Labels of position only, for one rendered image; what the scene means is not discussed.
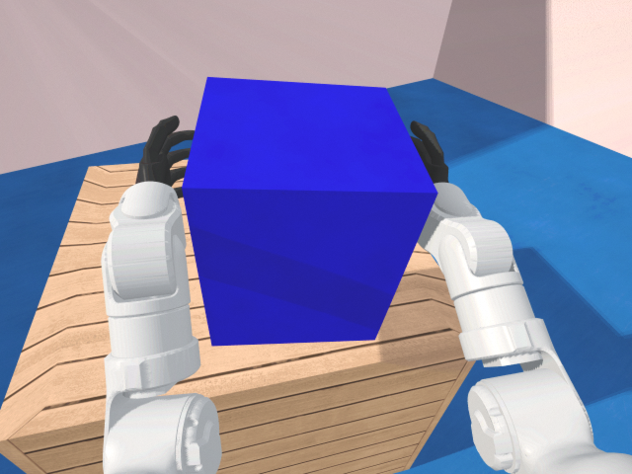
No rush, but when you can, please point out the robot left forearm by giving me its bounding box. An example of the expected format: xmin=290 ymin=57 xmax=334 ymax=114
xmin=101 ymin=182 xmax=200 ymax=474

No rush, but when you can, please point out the pedestal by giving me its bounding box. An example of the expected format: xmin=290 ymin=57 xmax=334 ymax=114
xmin=0 ymin=160 xmax=476 ymax=474

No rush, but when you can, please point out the robot right upper arm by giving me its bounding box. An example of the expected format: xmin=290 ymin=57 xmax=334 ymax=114
xmin=468 ymin=368 xmax=632 ymax=474

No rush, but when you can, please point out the robot right forearm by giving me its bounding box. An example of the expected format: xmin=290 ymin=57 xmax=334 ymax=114
xmin=418 ymin=183 xmax=593 ymax=441

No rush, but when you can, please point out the robot left upper arm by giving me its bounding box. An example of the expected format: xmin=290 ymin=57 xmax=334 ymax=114
xmin=105 ymin=393 xmax=222 ymax=474

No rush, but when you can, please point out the left robot hand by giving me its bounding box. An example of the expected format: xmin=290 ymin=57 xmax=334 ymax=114
xmin=135 ymin=116 xmax=195 ymax=198

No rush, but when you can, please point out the right robot hand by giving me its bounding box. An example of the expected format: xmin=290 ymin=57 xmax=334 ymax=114
xmin=410 ymin=120 xmax=449 ymax=184

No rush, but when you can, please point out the carton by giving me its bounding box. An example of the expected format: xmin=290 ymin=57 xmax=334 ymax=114
xmin=182 ymin=77 xmax=438 ymax=346

